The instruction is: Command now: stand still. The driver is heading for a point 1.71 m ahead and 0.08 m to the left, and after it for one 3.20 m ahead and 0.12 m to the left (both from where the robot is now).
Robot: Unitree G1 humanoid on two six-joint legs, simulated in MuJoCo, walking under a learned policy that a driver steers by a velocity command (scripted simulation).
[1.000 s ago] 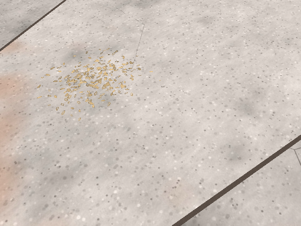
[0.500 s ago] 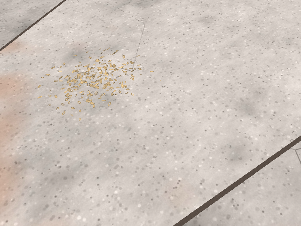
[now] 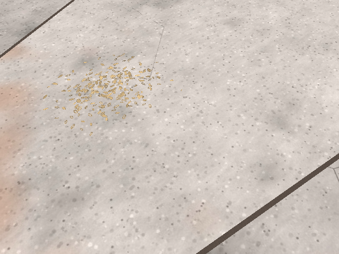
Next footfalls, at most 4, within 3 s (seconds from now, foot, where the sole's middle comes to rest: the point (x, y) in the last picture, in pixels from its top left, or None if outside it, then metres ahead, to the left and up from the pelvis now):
0.82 left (147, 252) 0.51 0.12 -0.77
1.40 right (203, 180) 0.83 -0.12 -0.77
1.96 left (150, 127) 1.14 0.13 -0.77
2.52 right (194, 87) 1.45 -0.11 -0.77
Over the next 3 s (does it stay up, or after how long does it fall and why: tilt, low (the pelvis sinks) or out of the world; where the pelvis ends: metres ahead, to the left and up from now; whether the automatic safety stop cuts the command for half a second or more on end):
stays up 1.53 0.00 0.00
